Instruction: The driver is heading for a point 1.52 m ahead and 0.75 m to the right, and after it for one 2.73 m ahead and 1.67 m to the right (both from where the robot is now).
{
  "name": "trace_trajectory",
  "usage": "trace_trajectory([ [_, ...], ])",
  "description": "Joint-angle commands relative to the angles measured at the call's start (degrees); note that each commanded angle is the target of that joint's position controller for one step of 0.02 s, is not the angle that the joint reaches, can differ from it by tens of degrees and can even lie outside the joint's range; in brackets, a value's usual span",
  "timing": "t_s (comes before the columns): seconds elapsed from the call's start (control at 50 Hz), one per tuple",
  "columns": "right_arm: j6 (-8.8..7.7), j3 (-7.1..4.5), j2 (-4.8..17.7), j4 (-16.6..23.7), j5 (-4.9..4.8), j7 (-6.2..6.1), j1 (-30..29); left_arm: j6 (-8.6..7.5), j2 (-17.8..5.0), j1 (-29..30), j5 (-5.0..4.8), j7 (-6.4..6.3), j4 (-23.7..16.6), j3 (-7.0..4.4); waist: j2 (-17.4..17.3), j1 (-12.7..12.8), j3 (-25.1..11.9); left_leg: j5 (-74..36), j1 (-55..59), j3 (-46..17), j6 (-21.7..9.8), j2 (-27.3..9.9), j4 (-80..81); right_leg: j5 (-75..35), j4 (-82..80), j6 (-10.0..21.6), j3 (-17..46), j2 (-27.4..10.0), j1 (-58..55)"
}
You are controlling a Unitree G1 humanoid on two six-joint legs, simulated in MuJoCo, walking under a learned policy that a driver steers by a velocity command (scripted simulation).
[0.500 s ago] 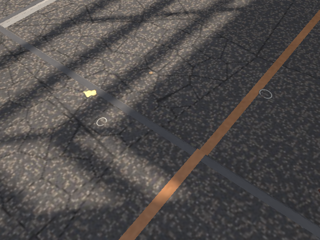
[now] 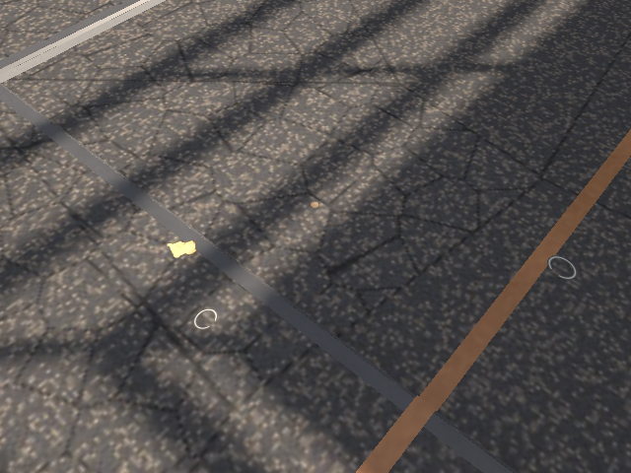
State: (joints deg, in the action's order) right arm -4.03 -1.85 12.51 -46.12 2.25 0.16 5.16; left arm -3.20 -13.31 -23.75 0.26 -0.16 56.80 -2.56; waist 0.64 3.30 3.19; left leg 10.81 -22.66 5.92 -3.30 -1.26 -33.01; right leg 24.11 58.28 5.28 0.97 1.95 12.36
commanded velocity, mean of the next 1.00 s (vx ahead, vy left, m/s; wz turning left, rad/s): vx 0.50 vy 0.00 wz -0.56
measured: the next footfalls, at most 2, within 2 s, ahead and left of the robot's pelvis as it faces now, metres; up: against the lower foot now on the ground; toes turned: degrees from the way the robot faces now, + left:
right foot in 0.44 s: +0.35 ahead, -0.14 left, +0.00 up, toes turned -21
left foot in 1.02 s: +0.73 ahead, -0.15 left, -0.02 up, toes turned -38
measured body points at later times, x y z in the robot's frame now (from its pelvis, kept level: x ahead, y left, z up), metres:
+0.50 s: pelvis +0.25 -0.06 -0.01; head +0.28 -0.08 +0.43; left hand +0.49 +0.12 -0.12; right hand +0.15 -0.30 -0.16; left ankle +0.10 +0.10 -0.66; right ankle +0.32 -0.13 -0.73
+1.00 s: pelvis +0.51 -0.15 -0.01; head +0.54 -0.17 +0.44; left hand +0.61 +0.12 -0.13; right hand +0.59 -0.47 -0.08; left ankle +0.70 -0.13 -0.73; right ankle +0.32 -0.13 -0.73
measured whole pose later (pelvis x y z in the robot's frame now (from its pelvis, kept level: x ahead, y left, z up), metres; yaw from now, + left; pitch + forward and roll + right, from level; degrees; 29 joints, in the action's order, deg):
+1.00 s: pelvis +0.51 -0.15 -0.01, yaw -35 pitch +2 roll -1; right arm -2.9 -1.5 15.2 -40.9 1.7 1.5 -0.4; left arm -3.0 -16.1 -28.2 1.1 -1.1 52.2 -4.4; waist -1.7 6.8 1.4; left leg 1.3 -29.9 -2.3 -0.7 -0.7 -31.3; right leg 25.2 20.7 7.2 13.8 9.2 -4.6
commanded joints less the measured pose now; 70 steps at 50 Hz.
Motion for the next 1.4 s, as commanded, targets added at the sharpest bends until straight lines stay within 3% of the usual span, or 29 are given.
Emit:
trace_trajectory([
  [0.02,-0.25,-1.93,5.8,-0.6,-0.69,-0.47,8.9,0.01,-4.2,1.4,0.43,0.49,-4.3,-1.53,-5.0,-4.2,-2.7,6.3,17.9,-20.7,-5.4,-17.6,21.8,-5.4,10.1,0.7,2.5,-5.6,21.2],
  [0.06,-1.09,-1.55,4.3,-1.9,-0.91,-0.68,9.4,1.60,-2.9,1.0,1.49,1.35,-4.3,-1.55,-6.7,-2.5,-1.5,-0.9,13.6,-13.0,-3.9,-15.1,23.2,-7.7,8.9,-0.3,1.7,-6.5,18.4],
  [0.14,-2.59,-2.06,5.3,-4.0,-1.35,-0.54,13.0,2.98,-1.8,7.7,1.54,2.45,-7.3,-1.45,-5.4,-2.2,0.0,-8.7,14.8,-5.0,-4.6,-14.7,25.2,-14.8,6.4,-1.3,0.8,-7.7,24.5],
  [0.26,-2.55,-2.21,6.3,-5.8,-1.11,-0.93,16.2,2.66,-0.8,20.6,1.62,3.88,-12.4,-0.32,-5.2,-4.3,2.5,-14.9,17.1,4.1,-4.4,-13.6,25.2,-24.7,-13.1,-1.7,-4.1,-7.0,24.0],
  [0.34,-1.56,-2.75,8.1,-7.3,-1.08,-1.51,19.4,2.75,-2.1,25.1,2.05,4.33,-14.7,-0.44,-5.0,-5.2,3.3,-21.1,24.1,6.9,-3.9,-15.7,22.6,-19.7,-19.9,0.7,-7.3,-5.7,22.4],
  [0.4,-0.17,-3.35,10.5,-7.7,-0.92,-1.87,19.4,2.79,-3.5,21.3,2.34,3.74,-14.2,-1.25,-6.4,-3.1,0.1,-44.2,28.3,9.8,-2.9,-15.9,11.2,-10.6,-22.3,3.8,-10.3,-0.8,14.9],
  [0.44,1.13,-3.56,11.5,-7.1,-1.09,-1.64,18.5,1.88,-5.8,7.1,2.48,2.67,-9.9,-2.88,-4.2,3.0,-8.1,-44.4,23.7,11.4,-1.5,-14.8,-10.7,-10.5,-28.3,6.9,-9.8,3.5,-2.4],
  [0.46,1.20,-2.94,9.3,-5.3,-0.88,-1.43,18.9,1.53,-11.1,-0.9,3.02,1.69,-7.9,-4.69,2.3,5.7,-14.4,-23.8,11.0,11.3,0.6,-12.9,-28.3,-3.0,-31.2,9.8,4.3,-6.2,-16.8],
  [0.48,0.58,-2.29,4.6,-0.2,-1.64,-0.15,18.3,2.07,-17.4,2.5,1.49,1.23,-9.8,-5.95,15.9,1.3,-18.0,20.8,-14.6,5.6,4.6,0.7,-48.8,-0.4,-40.1,18.2,37.7,-20.9,-30.9],
  [0.5,-0.17,-2.97,9.4,1.4,-1.25,0.01,10.9,2.87,-16.6,0.6,0.83,0.77,-10.1,-5.75,5.2,4.2,-16.3,17.8,-21.4,-5.1,4.2,-0.5,-50.2,-7.5,-43.8,17.7,38.3,-21.3,-29.8],
  [0.54,-1.43,-2.35,7.7,0.8,-2.15,-0.14,10.2,2.27,-10.9,5.6,0.29,0.02,-9.0,-4.31,-1.2,-0.6,-4.9,8.4,-18.5,-6.4,3.4,-5.5,-41.2,-24.1,-43.2,14.0,23.3,-17.4,-15.7],
  [0.6,1.37,-2.39,6.9,-0.1,0.40,0.07,12.6,0.52,-7.7,9.4,-0.48,-0.12,-9.7,-3.05,-1.1,-5.0,-4.4,7.1,-9.7,-7.1,4.8,-6.8,-33.6,-32.8,-44.6,11.3,15.3,-11.1,-6.5],
  [0.66,2.97,-2.22,6.2,1.5,0.35,0.51,9.0,-0.42,-9.6,6.1,-0.56,0.32,-9.0,-3.37,-0.5,-4.6,-3.0,2.8,-11.6,-6.1,6.1,-6.2,-27.5,-31.0,-46.7,11.0,14.0,-8.9,-4.0],
  [0.74,3.06,-2.16,7.0,5.0,0.10,0.58,-1.2,-0.34,-10.0,0.7,-0.53,0.41,-8.0,-3.28,1.0,-1.0,0.1,-6.0,-17.4,-6.3,6.6,-5.1,-16.2,-29.0,-48.2,9.1,16.0,-8.1,-6.6],
  [0.8,2.69,-1.61,6.5,6.8,-0.14,1.07,-6.1,-0.35,-10.3,-2.1,-0.42,0.32,-7.3,-3.22,2.2,0.8,-0.1,-11.1,-16.2,-6.1,6.1,-2.8,-9.1,-32.4,-46.6,7.6,15.8,-7.1,-8.9],
  [0.94,0.63,-1.55,9.6,9.8,-0.54,1.50,-11.5,-0.39,-11.4,-5.7,0.89,-1.47,-7.0,-3.71,2.7,2.3,0.4,-11.6,-19.3,-9.9,3.3,-1.3,0.5,-39.1,-37.6,7.7,22.4,-9.9,-21.8],
  [0.98,0.01,-1.58,9.6,8.8,-0.70,1.11,-6.8,-0.34,-11.9,-2.9,0.91,-1.50,-7.6,-3.91,3.3,-0.3,0.0,-8.3,-8.0,-9.0,1.9,0.5,3.8,-45.2,-33.8,5.6,22.1,-8.8,-16.8],
  [1.02,-0.60,-2.52,11.1,5.4,-1.29,0.03,3.1,-0.77,-12.7,-1.0,1.16,-0.75,-7.7,-4.20,0.4,-4.4,-4.6,-10.9,8.9,-9.2,1.1,2.1,8.6,-47.4,-20.0,2.7,20.5,-3.4,-11.8],
  [1.04,-1.28,-2.69,11.2,5.4,-0.47,-0.28,4.6,-0.57,-11.0,-5.8,-1.69,0.40,-6.8,-4.03,-4.4,-3.4,-8.9,-11.6,24.0,-10.9,0.3,1.6,10.2,-41.6,-11.5,-0.1,17.9,1.2,-0.7],
  [1.06,-1.40,-3.90,14.0,4.5,0.88,-0.21,12.1,-0.47,-10.7,-3.1,-3.17,0.23,-8.3,-3.61,-11.9,-8.8,-14.0,-5.0,37.1,-24.3,-2.8,-8.9,12.8,-24.0,4.2,-2.1,13.0,5.8,12.9],
  [1.08,-1.37,-3.66,13.3,4.1,0.83,0.12,13.7,-0.56,-9.5,0.1,-2.79,-0.38,-10.7,-2.92,-15.0,-8.5,-17.1,-13.4,40.6,-33.6,-4.3,-18.3,12.6,5.0,12.5,-1.3,10.0,6.7,18.9],
  [1.1,-1.39,-3.29,11.6,4.1,0.67,0.33,13.0,-0.29,-10.5,0.8,-1.62,-1.02,-10.6,-3.00,-10.2,-6.8,-14.0,-16.2,34.2,-34.1,-5.9,-20.4,12.5,3.2,15.9,-1.3,8.2,3.5,20.0],
  [1.12,-1.54,-2.68,9.0,4.1,0.45,0.26,10.8,-0.09,-10.3,2.9,-0.48,-0.71,-9.7,-2.96,-4.8,-6.1,-8.9,-16.9,27.8,-30.2,-5.6,-18.3,14.3,-0.6,12.7,-1.5,7.6,1.1,19.4],
  [1.14,-1.87,-2.34,7.9,3.3,0.31,0.07,9.8,0.20,-9.2,4.0,0.74,-0.08,-9.7,-2.87,-3.6,-5.4,-4.7,-16.9,22.5,-27.0,-5.2,-16.2,16.5,-2.5,9.3,-1.7,7.3,-0.2,19.0],
  [1.18,-2.69,-2.15,7.9,1.3,0.11,0.21,10.8,1.34,-7.6,5.4,2.13,1.06,-10.2,-2.61,-5.6,-4.3,-2.1,-20.0,17.7,-22.7,-5.4,-14.1,19.1,-2.8,6.8,-2.0,6.0,-0.9,18.1],
  [1.24,-4.13,-2.16,8.5,-0.7,-0.86,0.89,12.7,1.81,-5.3,8.6,2.30,1.92,-11.7,-1.87,-6.2,-3.6,-2.1,-25.8,16.9,-17.9,-7.6,-14.5,21.8,-7.4,5.4,-1.5,5.0,-1.9,21.2],
  [1.28,-4.80,-1.75,7.6,-2.1,-1.07,0.92,13.9,1.00,-5.6,13.6,2.21,2.48,-13.3,-1.64,-5.5,-3.9,-0.2,-22.9,17.1,-14.6,-7.1,-12.7,24.3,-15.0,-1.4,-2.0,5.5,-2.2,24.1],
  [1.34,-4.75,-1.40,7.1,-3.0,-1.94,0.90,11.6,-0.33,-3.9,19.5,2.01,3.84,-15.3,-0.14,-4.9,-3.5,0.4,-17.0,8.9,-6.6,-4.7,-7.4,25.9,-32.1,-22.8,-2.7,0.8,-2.1,11.9],
  [1.4,-4.41,-1.81,9.5,-5.7,-2.73,0.61,15.4,-0.52,-4.8,23.0,2.18,3.56,-15.8,0.27,-4.0,-4.3,1.4,-18.4,10.3,-9.3,-4.7,-10.1,27.4,-35.0,-28.7,-2.6,-0.1,-3.1,6.6],
])
Velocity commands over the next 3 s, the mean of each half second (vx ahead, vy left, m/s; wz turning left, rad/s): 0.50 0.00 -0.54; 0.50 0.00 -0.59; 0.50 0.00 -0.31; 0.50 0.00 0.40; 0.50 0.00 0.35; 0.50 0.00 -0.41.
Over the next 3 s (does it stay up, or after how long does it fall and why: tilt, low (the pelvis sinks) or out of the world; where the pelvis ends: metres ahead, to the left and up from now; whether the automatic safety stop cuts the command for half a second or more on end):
stays up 1.44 -0.67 -0.03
